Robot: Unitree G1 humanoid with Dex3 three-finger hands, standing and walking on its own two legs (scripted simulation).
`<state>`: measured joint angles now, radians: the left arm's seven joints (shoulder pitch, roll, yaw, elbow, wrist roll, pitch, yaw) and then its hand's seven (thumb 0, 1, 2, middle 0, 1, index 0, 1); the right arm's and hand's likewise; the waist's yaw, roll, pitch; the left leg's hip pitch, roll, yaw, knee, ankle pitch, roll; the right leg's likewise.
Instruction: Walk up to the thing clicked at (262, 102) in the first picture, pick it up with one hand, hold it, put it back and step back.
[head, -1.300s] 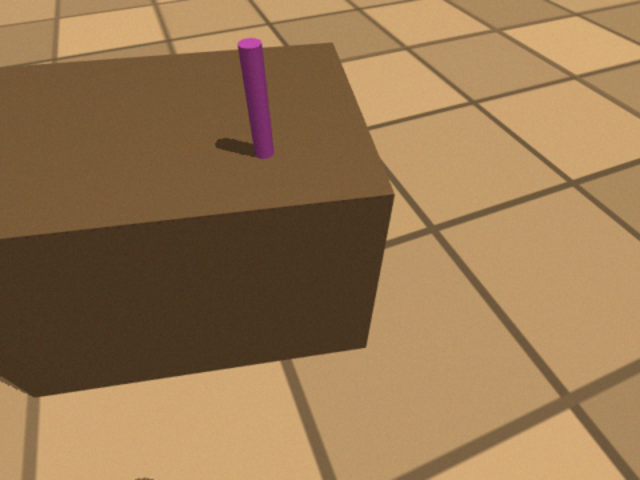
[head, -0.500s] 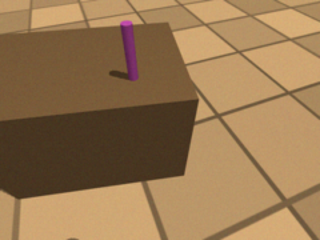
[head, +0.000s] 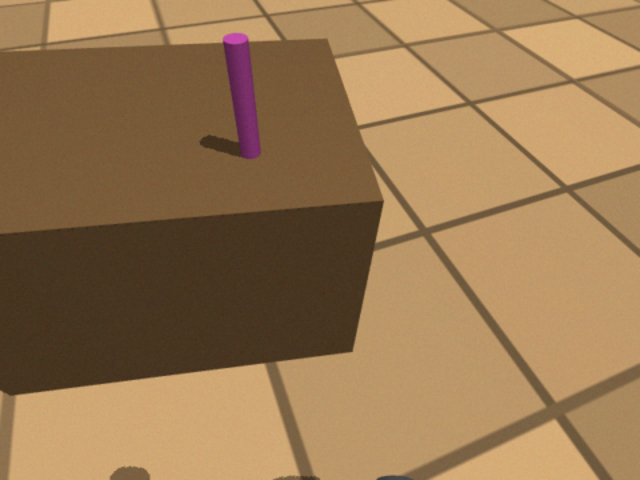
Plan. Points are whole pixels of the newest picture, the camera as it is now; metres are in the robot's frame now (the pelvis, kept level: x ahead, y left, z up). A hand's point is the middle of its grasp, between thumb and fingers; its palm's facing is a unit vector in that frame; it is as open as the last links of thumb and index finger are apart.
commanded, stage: walk up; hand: left
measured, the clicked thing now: (244, 102) +0.76 +0.16 +0.04
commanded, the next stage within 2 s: none
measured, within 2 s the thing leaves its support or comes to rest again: neither
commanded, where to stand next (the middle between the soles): +0.30 -0.11 m, yaw +7 degrees
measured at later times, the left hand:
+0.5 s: hand out of the picture +0.15 +0.16 -0.16, palm faces +0.09 -0.95 -0.30, open 7.4 cm
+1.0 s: hand (254, 354) +0.34 +0.12 -0.16, palm faces +0.07 -0.90 -0.43, open 7.4 cm
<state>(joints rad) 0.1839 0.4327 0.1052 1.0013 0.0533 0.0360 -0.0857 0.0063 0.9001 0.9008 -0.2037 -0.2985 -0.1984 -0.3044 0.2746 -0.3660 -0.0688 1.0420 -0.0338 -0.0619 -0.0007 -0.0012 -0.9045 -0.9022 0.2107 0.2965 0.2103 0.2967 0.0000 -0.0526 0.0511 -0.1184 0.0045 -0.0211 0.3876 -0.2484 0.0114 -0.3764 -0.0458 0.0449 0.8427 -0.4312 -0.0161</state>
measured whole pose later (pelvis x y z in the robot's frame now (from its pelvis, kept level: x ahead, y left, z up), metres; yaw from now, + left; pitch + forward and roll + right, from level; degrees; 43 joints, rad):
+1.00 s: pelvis +0.27 -0.17 -0.03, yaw +6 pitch -3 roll +1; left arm 0.20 0.38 0.04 0.84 0.01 -0.03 -0.01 0.00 0.90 0.90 -0.20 -0.30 -0.20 -0.30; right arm 0.22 -0.43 -0.05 0.82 0.01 0.03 -0.02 0.00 -0.91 -0.90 0.21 0.30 0.21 0.30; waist 0.00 0.06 0.16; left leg -0.41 0.01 -0.07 1.04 -0.57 0.02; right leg -0.44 -0.05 -0.02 0.77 -0.29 0.00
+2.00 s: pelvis +0.25 -0.12 -0.01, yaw +8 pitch -3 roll +0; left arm 0.13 0.37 0.00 1.03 0.00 -0.04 -0.01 0.01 0.90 0.90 -0.21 -0.30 -0.20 -0.30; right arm 0.12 -0.36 -0.01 1.03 -0.01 -0.01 0.02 0.00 -0.91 -0.90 0.21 0.30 0.21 0.30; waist 0.00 0.01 0.06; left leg -0.20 0.01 0.04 0.53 -0.28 0.01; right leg -0.20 -0.01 0.03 0.55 -0.30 0.01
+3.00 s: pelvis +0.26 -0.11 +0.01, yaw +6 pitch -3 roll +0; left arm 0.07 0.35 0.00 1.13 0.00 -0.01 0.00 0.00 0.90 0.90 -0.20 -0.30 -0.20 -0.30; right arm 0.06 -0.35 -0.02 1.14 -0.01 0.00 0.01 0.00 -0.91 -0.90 0.21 0.30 0.21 0.30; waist -0.01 -0.01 0.06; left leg -0.08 0.00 0.08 0.32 -0.19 0.01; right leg -0.10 -0.01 0.07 0.33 -0.19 0.03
